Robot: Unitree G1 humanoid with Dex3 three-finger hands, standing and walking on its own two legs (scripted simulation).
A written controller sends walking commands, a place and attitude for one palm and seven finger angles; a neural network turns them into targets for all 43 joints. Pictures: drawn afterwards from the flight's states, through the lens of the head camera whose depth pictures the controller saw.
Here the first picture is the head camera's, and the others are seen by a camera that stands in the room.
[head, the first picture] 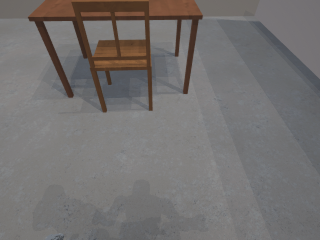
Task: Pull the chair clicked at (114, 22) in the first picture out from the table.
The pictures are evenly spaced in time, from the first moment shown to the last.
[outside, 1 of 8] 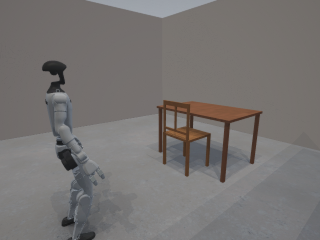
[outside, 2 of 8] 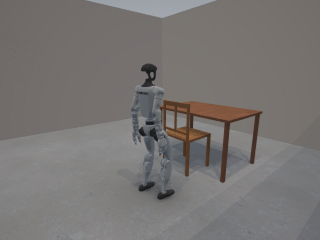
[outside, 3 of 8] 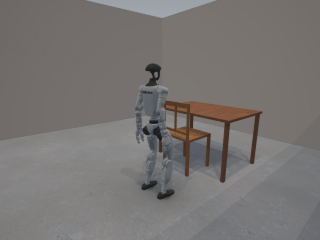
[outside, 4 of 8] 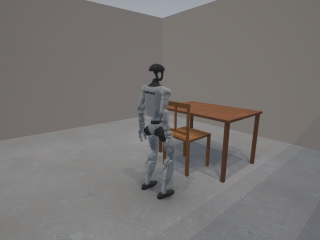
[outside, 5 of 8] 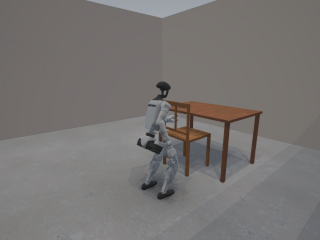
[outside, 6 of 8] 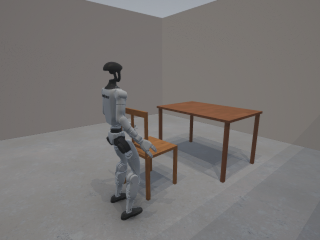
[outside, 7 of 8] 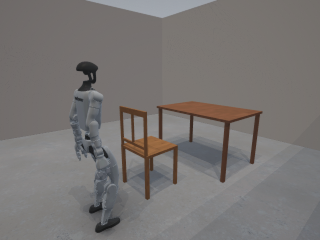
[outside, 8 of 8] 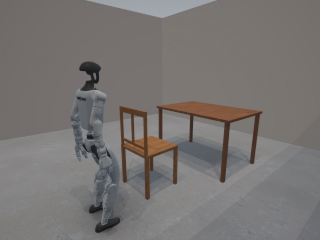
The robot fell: no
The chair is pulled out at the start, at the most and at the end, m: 0.00 0.65 0.64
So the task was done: yes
